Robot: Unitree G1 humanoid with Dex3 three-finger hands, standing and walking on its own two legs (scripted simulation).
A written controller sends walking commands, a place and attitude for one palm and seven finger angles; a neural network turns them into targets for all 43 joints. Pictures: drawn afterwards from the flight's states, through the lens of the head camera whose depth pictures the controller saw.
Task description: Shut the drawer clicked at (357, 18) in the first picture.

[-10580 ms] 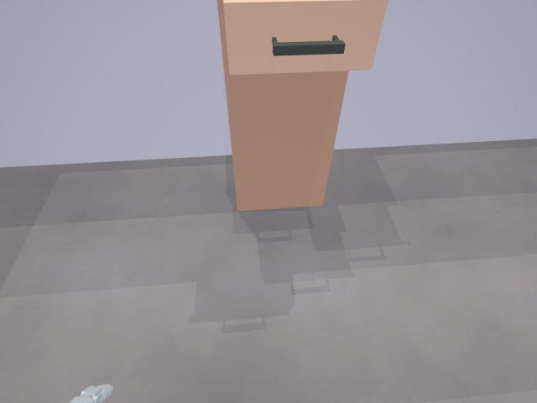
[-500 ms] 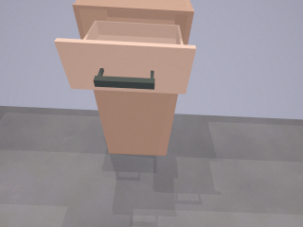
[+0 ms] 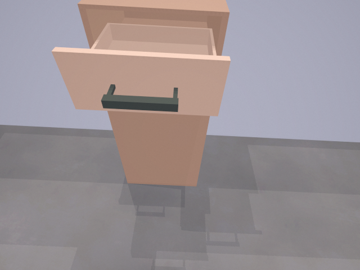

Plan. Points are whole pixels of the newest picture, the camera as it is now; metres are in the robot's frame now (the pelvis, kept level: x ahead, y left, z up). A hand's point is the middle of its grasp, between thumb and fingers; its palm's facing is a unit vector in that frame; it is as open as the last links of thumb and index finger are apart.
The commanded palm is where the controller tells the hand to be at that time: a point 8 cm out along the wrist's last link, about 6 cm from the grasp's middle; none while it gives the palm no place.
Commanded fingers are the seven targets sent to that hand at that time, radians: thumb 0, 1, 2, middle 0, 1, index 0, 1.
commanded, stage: shuffle to correct the standing spot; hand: left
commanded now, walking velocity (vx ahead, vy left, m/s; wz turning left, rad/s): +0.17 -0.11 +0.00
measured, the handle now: (142, 96) +0.46 +0.12 +0.15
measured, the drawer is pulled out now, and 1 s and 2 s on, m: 0.25 0.25 0.25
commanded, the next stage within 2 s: come to a stop and stand still in 0.38 s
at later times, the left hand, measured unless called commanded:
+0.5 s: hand out of the picture +0.13 +0.14 -0.17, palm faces -0.01 -0.99 -0.17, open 7.3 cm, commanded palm none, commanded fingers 0.00 0.90 0.90 -0.20 -0.30 -0.20 -0.30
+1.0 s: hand out of the picture +0.17 +0.13 -0.19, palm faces +0.10 -0.97 -0.21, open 7.3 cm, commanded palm none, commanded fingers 0.00 0.90 0.90 -0.20 -0.30 -0.20 -0.30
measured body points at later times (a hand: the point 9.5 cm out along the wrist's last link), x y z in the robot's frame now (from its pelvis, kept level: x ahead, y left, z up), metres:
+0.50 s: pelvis +0.10 -0.04 +0.00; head +0.13 -0.03 +0.45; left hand +0.13 +0.19 -0.16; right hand +0.07 -0.26 -0.15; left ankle +0.06 +0.09 -0.74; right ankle +0.10 -0.19 -0.69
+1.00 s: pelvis +0.12 -0.07 -0.01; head +0.15 -0.04 +0.43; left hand +0.16 +0.18 -0.18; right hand +0.24 -0.32 -0.14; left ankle +0.13 +0.04 -0.74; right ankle +0.17 -0.22 -0.74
